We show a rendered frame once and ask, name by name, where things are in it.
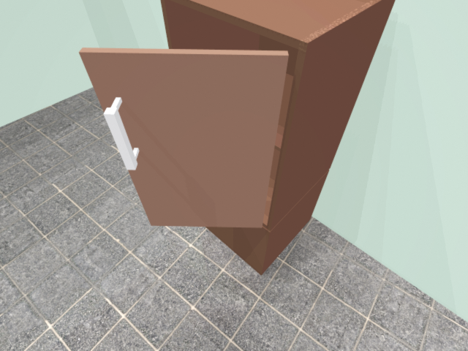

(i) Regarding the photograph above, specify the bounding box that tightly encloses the cupboard door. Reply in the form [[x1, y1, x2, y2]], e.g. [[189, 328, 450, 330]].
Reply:
[[79, 48, 289, 228]]

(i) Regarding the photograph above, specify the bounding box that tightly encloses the handle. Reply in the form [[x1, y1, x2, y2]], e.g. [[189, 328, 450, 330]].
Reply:
[[104, 97, 139, 170]]

